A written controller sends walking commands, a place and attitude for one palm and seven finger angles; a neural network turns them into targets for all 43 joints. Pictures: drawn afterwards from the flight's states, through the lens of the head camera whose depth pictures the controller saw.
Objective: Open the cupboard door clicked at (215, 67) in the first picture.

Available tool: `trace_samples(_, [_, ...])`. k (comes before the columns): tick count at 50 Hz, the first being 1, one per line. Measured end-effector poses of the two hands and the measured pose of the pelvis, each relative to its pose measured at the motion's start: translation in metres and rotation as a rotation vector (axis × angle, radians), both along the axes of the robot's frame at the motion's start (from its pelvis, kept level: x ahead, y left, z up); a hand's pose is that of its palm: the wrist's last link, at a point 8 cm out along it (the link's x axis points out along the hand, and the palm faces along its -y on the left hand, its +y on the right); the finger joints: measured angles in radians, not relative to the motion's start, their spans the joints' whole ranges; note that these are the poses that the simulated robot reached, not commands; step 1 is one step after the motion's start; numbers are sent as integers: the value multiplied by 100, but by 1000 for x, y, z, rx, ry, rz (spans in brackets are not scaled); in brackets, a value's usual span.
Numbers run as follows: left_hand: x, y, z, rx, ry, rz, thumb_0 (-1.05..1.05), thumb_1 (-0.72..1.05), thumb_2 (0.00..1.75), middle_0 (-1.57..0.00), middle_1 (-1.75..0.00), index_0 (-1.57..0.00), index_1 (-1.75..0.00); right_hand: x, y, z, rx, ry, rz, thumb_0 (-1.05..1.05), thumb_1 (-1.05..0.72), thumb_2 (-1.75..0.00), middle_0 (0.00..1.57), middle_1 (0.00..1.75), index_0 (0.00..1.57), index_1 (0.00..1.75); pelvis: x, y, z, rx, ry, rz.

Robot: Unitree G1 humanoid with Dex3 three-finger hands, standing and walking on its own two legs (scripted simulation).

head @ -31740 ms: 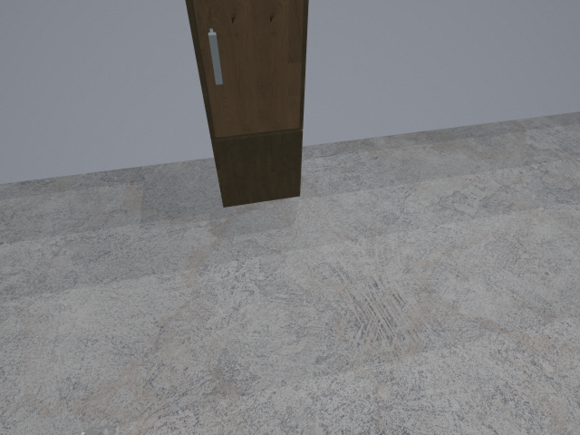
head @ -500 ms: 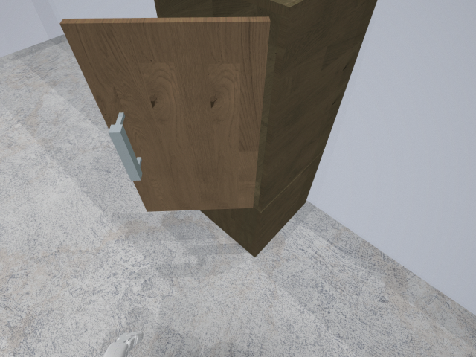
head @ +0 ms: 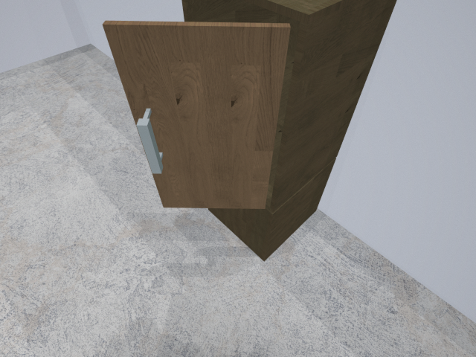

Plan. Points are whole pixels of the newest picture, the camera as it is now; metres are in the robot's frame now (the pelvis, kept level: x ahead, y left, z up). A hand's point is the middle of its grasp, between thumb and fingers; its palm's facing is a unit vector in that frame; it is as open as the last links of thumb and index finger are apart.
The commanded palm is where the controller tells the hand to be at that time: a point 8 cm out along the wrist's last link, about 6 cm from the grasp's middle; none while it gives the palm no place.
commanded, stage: come to a stop and stand still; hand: left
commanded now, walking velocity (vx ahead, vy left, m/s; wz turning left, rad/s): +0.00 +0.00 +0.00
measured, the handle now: (152, 142) +0.58 +0.25 -0.01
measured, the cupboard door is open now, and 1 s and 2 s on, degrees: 45 45 45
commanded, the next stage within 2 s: look again from close up in 0.48 s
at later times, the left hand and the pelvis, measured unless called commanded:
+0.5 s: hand out of the picture -0.05 +0.17 -0.17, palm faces +0.02 -0.98 -0.19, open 7.4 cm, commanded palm none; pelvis -0.04 +0.00 +0.01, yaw +1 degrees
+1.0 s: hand out of the picture -0.04 +0.15 -0.17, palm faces +0.02 -0.99 -0.15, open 7.4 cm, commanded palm none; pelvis -0.03 +0.00 +0.01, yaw +0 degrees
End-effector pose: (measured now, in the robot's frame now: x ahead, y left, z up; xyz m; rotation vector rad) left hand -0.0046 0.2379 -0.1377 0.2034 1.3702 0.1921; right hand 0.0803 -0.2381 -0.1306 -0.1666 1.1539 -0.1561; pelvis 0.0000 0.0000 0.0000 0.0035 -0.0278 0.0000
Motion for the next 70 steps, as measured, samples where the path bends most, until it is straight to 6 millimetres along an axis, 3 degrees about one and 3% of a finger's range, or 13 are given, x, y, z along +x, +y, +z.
trace_samples(7, [-18, -7, 1, -32, -48, -1, 1, 91, 90, -20, -30, -20, -30, -20, 10, 2, 21, -15, 34, 1, -91, -90, 20, 30, 20, 30, -20, 1, 2, -5, -24, 5])
trace_samples(22, [-42, -14, 0, -68, -36, -2, 1, 91, 90, -20, -30, -20, -30, -136, 11, -6, 23, 220, -33, 1, -92, -90, 20, 30, 20, 30, -40, 3, 5, -6, 1, 11])
trace_samples(29, [-53, -18, -2, -78, 11, 4, 1, 91, 90, -20, -30, -20, -30, -164, 22, -6, 47, 297, -60, 1, -91, -90, 20, 30, 20, 30, -40, 2, 6, -6, 5, 7])
trace_samples(34, [-55, -23, -2, -89, 27, 6, 1, 91, 90, -20, -30, -20, -30, -162, 31, -8, 67, 299, -65, 1, -91, -90, 20, 30, 20, 30, -38, 3, 7, -6, 4, 3])
trace_samples(40, [-52, -30, -3, -102, 27, 9, 1, 91, 90, -20, -30, -20, -30, -144, 37, -9, 82, 262, -59, 1, -91, -90, 20, 30, 20, 30, -35, 3, 7, -5, 5, 0])
trace_samples(48, [-43, -34, -3, -111, 13, 12, 0, 91, 90, -20, -30, -20, -30, -121, 31, -8, 63, 227, -47, 2, -93, -90, 20, 30, 20, 30, -29, 3, 8, -4, 5, -4])
trace_samples(64, [-26, -26, -1, -92, 8, -1, 0, 91, 90, -20, -30, -20, -30, -105, 23, -5, 49, 215, -45, 1, -92, -90, 20, 30, 20, 30, -17, 1, 9, -1, 2, -8])
trace_samples(70, [-24, -20, -4, -88, 1, 41, 0, 91, 90, -20, -30, -20, -30, -101, 24, -10, 53, 251, -24, 1, -91, -90, 20, 30, 20, 30, -4, 3, 4, -9, 8, 12])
